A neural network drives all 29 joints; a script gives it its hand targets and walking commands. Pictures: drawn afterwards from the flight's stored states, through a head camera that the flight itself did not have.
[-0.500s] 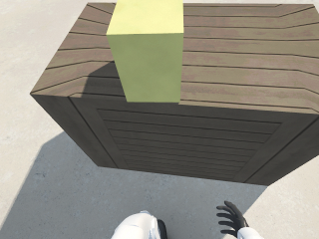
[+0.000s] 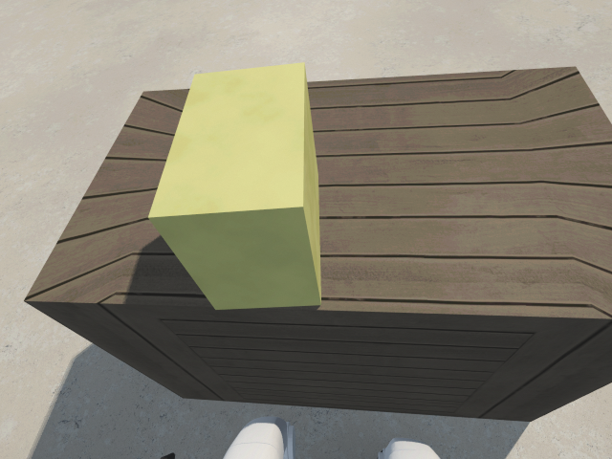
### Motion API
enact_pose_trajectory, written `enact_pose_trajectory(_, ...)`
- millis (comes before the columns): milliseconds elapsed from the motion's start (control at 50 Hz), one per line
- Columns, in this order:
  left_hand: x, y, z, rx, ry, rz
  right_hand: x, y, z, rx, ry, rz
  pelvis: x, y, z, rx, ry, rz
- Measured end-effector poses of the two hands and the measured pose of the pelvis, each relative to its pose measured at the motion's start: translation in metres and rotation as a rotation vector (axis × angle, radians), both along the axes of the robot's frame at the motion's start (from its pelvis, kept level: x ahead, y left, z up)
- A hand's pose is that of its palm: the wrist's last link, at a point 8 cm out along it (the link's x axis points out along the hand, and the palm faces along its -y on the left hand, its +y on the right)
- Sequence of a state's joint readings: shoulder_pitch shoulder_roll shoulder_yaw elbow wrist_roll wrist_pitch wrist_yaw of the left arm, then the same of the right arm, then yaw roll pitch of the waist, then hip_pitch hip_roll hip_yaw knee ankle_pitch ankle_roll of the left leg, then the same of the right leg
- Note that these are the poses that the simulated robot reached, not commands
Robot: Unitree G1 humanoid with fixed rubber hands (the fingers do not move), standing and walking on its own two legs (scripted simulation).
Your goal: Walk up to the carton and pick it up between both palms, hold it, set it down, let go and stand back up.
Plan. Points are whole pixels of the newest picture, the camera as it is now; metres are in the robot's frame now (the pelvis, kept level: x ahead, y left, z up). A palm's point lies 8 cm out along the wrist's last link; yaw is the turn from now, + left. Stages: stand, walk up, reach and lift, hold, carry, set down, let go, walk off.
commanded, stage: walk up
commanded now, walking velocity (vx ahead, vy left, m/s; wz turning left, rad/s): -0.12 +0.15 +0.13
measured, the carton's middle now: (258, 190) +0.46 +0.07 +0.07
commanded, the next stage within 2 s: none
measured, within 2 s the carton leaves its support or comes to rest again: neither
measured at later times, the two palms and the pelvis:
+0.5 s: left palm out of the picture -0.05 +0.36 -0.15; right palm out of the picture +0.03 -0.10 -0.10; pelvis -0.03 +0.12 +0.01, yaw +2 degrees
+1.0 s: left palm out of the picture -0.07 +0.34 -0.14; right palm out of the picture -0.06 -0.09 -0.14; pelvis -0.06 +0.13 +0.01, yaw +2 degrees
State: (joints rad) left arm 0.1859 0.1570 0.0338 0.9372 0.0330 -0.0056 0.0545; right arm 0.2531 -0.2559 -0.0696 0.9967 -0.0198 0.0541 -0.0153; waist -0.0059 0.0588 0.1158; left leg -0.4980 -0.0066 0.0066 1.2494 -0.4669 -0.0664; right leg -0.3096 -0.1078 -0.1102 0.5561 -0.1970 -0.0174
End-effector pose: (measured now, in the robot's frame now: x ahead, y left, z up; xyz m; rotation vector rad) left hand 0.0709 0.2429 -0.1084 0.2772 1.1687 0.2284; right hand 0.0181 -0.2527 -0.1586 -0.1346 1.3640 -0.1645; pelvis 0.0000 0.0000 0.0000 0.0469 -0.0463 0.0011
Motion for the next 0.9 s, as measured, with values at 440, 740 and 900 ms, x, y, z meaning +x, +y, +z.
enact_pose_trajectory(440,-0.099,0.116,-0.042,-0.185,0.170,0.112,0.014,0.136,0.060,-0.072,-0.134,0.113,-0.032,0.106,0.013,-0.092,0.033,0.052)
enact_pose_trajectory(740,-0.131,0.115,-0.027,-0.139,0.232,0.098,-0.016,0.169,0.024,0.017,-0.125,0.039,-0.047,0.134,0.008,-0.057,0.012,0.026)
enact_pose_trajectory(900,-0.128,0.102,-0.030,-0.160,0.202,0.065,-0.059,0.163,0.022,0.014,-0.030,0.011,-0.055,0.132,0.009,-0.053,0.010,0.028)
